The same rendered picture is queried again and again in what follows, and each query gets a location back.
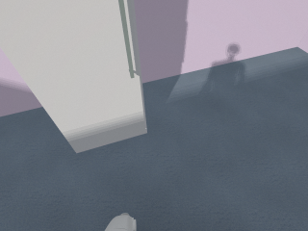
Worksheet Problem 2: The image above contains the left robot thigh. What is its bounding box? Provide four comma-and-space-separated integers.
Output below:
105, 215, 137, 231

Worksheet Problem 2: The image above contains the handle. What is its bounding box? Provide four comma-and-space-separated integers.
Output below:
118, 0, 135, 79

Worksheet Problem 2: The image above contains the fridge door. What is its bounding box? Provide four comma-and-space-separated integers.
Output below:
0, 0, 145, 152

